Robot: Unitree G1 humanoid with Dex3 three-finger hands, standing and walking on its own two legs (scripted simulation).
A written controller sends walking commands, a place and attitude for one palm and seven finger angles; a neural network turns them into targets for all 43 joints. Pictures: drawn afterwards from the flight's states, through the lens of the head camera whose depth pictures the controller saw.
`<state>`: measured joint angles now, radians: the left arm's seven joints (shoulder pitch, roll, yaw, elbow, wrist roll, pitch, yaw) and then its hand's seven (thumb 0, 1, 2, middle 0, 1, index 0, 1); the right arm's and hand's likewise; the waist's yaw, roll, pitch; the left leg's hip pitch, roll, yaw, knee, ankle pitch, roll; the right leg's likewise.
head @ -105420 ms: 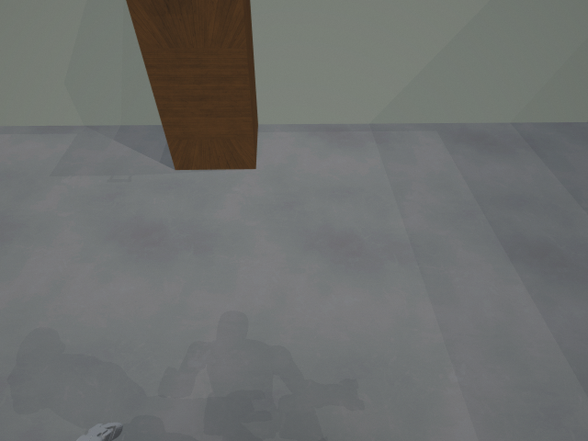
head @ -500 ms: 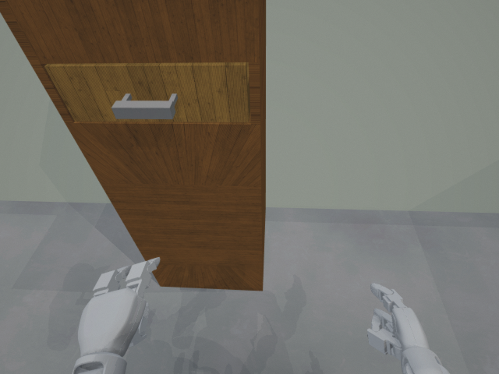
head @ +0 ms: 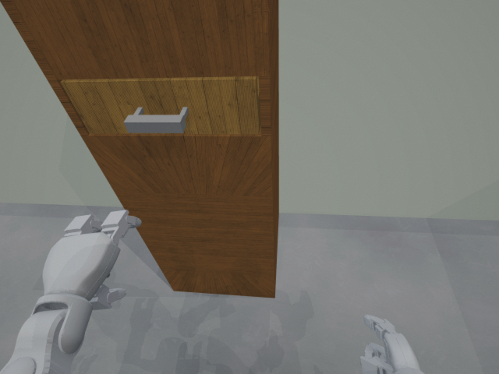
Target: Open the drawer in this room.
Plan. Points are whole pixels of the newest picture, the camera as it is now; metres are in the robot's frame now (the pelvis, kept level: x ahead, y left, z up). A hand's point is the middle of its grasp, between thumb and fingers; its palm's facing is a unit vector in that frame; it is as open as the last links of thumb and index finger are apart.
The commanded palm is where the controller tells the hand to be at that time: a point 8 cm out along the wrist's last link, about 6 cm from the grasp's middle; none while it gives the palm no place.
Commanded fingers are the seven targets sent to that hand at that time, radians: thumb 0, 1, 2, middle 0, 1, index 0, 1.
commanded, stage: raise the hand with hooked fingers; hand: left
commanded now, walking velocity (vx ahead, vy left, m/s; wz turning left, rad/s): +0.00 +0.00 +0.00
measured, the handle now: (158, 117) +0.53 +0.24 +0.15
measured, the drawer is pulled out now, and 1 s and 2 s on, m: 0.00 0.00 0.00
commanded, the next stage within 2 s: move the hooked fingers above the handle in 1.10 s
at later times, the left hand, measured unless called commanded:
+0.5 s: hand (58, 190) +0.28 +0.27 +0.21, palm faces +0.20 -0.03 -0.98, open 13.7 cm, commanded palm +0.24 +0.27 +0.26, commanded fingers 0.00 -0.50 0.30 -0.30 -1.20 -0.30 -1.20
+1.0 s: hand (62, 186) +0.27 +0.25 +0.23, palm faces +0.17 -0.03 -0.99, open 13.8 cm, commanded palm +0.23 +0.26 +0.29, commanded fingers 0.00 -0.50 0.30 -0.30 -1.20 -0.30 -1.20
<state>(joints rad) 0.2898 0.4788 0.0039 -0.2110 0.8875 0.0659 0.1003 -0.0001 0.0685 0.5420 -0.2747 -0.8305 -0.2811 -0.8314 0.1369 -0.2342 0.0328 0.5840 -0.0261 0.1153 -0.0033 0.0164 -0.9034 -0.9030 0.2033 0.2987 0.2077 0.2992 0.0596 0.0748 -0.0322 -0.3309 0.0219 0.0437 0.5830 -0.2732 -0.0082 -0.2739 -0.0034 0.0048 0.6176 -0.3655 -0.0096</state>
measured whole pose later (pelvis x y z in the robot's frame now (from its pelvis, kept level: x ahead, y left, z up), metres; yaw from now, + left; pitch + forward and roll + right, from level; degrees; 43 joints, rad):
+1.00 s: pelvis -0.04 +0.01 +0.01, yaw +2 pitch -3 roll +0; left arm -0.28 0.65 0.04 -0.13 0.76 0.00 -0.23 0.00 -0.49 0.30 -0.32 -1.20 -0.33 -1.20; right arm 0.13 -0.29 0.02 0.64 0.02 0.08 0.01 0.02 -0.91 -0.90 0.20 0.30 0.20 0.30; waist 0.09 0.11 0.04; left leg -0.23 0.00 0.01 0.43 -0.14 0.01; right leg -0.16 -0.02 -0.03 0.46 -0.24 0.00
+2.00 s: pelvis -0.01 +0.01 +0.01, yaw +3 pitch +2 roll +0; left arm -0.60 0.60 -0.08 0.26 0.86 0.11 -0.21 0.00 -0.49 0.30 -0.31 -1.20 -0.32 -1.20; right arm 0.14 -0.29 0.02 0.64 0.04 0.14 0.01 0.02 -0.91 -0.90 0.20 0.30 0.20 0.30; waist 0.05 0.09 -0.01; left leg -0.30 -0.01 0.00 0.44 -0.18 0.01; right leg -0.22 -0.03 -0.04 0.47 -0.28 0.00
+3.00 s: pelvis +0.00 +0.00 +0.01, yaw -1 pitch +7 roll +0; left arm -0.95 0.63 -0.04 0.90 0.98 0.02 -0.16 0.00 -0.49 0.30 -0.38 -1.23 -0.36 -1.24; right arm 0.28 -0.28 0.00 0.66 0.06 0.19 -0.05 0.01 -0.91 -0.90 0.20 0.30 0.21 0.30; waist -0.07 0.07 -0.07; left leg -0.40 0.03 0.06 0.50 -0.22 0.00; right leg -0.34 0.00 0.02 0.52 -0.30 0.00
